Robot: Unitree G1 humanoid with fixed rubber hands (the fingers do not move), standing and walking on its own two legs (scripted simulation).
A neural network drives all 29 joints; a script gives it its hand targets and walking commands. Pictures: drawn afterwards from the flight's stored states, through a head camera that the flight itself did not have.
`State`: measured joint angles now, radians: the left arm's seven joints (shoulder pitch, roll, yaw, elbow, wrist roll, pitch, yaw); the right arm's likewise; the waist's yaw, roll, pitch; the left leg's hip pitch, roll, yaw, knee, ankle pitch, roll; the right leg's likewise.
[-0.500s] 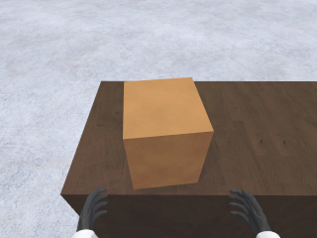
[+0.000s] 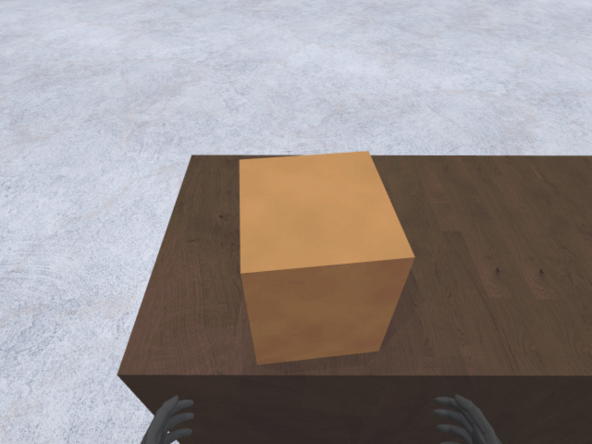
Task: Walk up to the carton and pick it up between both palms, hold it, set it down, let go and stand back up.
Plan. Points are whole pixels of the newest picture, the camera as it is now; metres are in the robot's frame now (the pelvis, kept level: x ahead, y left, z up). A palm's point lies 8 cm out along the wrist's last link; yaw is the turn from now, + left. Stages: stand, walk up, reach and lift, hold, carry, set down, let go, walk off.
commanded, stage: set down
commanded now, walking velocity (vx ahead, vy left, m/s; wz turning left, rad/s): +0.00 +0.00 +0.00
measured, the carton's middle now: (312, 259) +0.40 +0.01 +0.02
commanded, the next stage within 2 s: let go in 0.26 s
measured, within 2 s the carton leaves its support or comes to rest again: neither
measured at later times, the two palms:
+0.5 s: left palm out of the picture +0.14 +0.23 -0.09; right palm out of the picture +0.14 -0.22 -0.09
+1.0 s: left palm out of the picture +0.10 +0.24 -0.10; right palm out of the picture +0.10 -0.24 -0.11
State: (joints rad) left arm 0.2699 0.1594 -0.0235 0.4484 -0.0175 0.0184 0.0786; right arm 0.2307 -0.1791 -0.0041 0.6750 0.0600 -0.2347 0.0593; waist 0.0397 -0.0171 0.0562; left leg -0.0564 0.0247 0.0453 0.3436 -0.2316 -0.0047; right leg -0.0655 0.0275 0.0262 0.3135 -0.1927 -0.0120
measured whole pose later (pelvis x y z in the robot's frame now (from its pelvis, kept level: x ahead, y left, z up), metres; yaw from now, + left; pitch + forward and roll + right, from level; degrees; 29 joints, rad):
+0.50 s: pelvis -0.01 +0.00 +0.00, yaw +0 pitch -4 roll -1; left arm 0.19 0.21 -0.02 0.52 -0.02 0.11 0.03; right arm 0.17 -0.16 -0.04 0.78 -0.02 -0.23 0.03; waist 0.01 -0.01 0.09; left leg -0.09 0.03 0.04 0.41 -0.25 0.00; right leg -0.10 0.03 0.02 0.38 -0.21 -0.01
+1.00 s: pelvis -0.01 +0.00 -0.01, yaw +1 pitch -3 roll -1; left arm 0.27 0.20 0.01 0.67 0.02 0.00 0.00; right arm 0.25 -0.21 -0.03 0.76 -0.01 -0.05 -0.01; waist 0.01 0.01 0.00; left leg -0.15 0.03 0.03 0.49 -0.29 0.00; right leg -0.15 0.02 -0.01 0.46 -0.25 -0.01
